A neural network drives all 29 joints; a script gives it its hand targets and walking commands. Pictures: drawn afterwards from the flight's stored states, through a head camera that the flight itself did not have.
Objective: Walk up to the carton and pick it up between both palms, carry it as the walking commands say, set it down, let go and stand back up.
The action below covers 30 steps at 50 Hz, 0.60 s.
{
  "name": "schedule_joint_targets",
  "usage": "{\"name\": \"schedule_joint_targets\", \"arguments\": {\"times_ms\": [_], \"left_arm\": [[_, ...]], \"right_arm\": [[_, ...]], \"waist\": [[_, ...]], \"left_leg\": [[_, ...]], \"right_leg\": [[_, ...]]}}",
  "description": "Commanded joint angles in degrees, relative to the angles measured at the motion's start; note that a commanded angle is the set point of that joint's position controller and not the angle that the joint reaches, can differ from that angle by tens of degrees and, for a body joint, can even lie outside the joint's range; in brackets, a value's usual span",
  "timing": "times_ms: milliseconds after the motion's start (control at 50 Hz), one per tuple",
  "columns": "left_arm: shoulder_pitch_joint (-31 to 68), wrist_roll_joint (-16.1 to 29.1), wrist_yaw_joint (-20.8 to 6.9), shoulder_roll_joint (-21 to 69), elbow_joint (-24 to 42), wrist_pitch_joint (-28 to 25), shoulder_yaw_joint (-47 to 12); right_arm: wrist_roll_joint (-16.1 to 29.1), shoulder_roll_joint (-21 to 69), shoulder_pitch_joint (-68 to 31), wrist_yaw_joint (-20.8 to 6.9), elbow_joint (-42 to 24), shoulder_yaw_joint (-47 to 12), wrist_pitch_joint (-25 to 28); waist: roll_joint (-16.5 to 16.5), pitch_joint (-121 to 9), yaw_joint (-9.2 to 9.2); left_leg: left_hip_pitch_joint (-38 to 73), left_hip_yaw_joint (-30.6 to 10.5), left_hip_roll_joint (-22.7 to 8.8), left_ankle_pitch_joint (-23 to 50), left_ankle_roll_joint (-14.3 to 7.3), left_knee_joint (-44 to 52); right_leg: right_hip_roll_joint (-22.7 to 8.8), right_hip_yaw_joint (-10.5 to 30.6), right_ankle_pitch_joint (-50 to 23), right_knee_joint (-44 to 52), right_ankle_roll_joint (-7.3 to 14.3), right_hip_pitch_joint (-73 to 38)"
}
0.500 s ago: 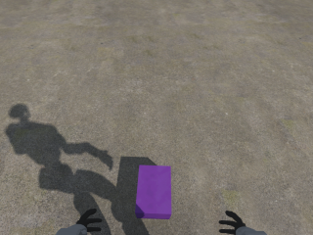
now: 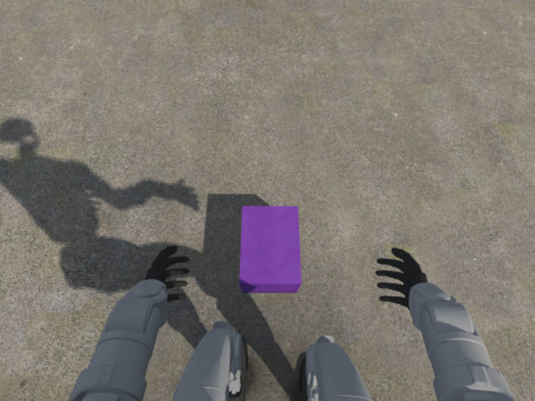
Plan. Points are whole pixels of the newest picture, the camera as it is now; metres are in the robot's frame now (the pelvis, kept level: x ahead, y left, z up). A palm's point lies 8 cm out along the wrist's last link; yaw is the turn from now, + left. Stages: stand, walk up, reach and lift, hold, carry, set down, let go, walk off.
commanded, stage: reach and lift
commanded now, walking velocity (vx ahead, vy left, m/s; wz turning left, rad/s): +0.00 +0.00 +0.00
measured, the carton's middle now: (269, 250) +0.51 +0.01 -0.62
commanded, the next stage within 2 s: none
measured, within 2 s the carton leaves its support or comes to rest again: neither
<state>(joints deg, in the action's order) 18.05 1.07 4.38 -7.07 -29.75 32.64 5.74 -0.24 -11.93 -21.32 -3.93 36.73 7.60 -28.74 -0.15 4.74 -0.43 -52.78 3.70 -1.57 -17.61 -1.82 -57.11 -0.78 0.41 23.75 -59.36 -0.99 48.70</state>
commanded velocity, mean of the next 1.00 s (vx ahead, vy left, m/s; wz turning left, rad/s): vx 0.00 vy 0.00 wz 0.00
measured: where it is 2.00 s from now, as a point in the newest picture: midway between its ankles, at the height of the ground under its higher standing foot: (273, 397)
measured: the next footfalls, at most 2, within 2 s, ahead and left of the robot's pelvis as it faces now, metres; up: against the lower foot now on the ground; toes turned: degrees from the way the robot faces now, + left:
none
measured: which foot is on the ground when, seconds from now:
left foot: down 0.00-1.00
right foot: down 0.00-1.00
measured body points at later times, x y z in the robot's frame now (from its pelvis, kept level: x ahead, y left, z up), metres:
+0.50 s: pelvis +0.00 -0.01 -0.03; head +0.25 +0.01 +0.35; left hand +0.44 +0.21 -0.14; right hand +0.45 -0.19 -0.13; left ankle +0.10 +0.10 -0.66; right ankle +0.05 -0.14 -0.66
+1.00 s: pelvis +0.01 -0.01 -0.04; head +0.32 +0.00 +0.28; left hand +0.53 +0.20 -0.16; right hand +0.53 -0.18 -0.16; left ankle +0.10 +0.10 -0.66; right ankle +0.05 -0.14 -0.66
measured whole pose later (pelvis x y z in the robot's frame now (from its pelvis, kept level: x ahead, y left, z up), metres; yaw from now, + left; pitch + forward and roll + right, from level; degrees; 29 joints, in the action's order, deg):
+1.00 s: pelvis +0.01 -0.01 -0.04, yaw -1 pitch +46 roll -2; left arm 66.0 -4.1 -0.9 -14.7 -53.9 6.2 21.4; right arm -2.9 -9.7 -62.2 4.3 47.3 19.3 -6.8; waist -0.3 -3.1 -0.8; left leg -92.0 1.5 -2.0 -12.8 -1.6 -58.6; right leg 0.1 -1.3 19.9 -61.6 -0.6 87.8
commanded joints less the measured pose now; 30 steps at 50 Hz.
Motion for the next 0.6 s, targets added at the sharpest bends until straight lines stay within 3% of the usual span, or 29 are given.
{"name": "schedule_joint_targets", "arguments": {"times_ms": [0,80,180,360,460,580], "left_arm": [[13.9,0.17,0.61,-3.4,1.45,-1.78,1.26],[22.07,-0.31,1.03,-4.42,-3.03,-4.42,2.75],[29.16,-1.41,1.23,-6.59,-8.07,-8.2,5.47],[38.37,-1.1,0.19,-9.67,-12.36,-17.97,7.44],[42.12,-0.36,-1.13,-10.42,-13.64,-22.05,7.46],[50.7,-0.56,-2.26,-12.56,-16.66,-24.74,9.29]], "right_arm": [[0.02,-6.18,-13.03,0.85,-1.43,1.94,1.7],[0.22,-5.85,-20.38,2.33,1.57,3.01,4.12],[1.0,-4.68,-27.19,4.85,3.79,3.42,7.14],[2.29,-4.1,-33.32,8.62,4.6,4.83,14.9],[2.59,-3.91,-36.86,9.11,4.09,5.79,18.43],[1.84,-4.58,-44.31,9.24,5.66,7.37,20.8]], "waist": [[0.58,-23.13,0.95],[0.12,-26.43,1.04],[-0.29,-32.59,-0.13],[1.02,-48.13,0.11],[1.94,-54.95,0.02],[1.63,-58.48,-0.28]], "left_leg": [[24.64,-5.64,1.54,-11.48,3.46,8.7],[22.99,-6.38,1.91,-10.31,3.41,6.58],[20.03,-5.71,2.78,-6.4,3.28,4.3],[15.46,-4.13,3.98,13.13,2.99,-0.91],[14.71,-5.04,4.22,21.21,2.89,-2.59],[12.69,-5.45,4.32,23.65,2.63,-3.04]], "right_leg": [[2.44,-2.53,6.65,10.28,1.9,7.28],[2.48,-2.42,5.01,8.49,1.32,10.27],[2.64,-1.97,2.48,7.19,0.47,11.07],[4.82,-2.13,-9.84,4.66,-0.66,13.24],[5.75,-2.34,-15.15,3.16,-0.99,16.82],[5.83,-2.01,-15.6,2.67,-1.29,20.42]]}}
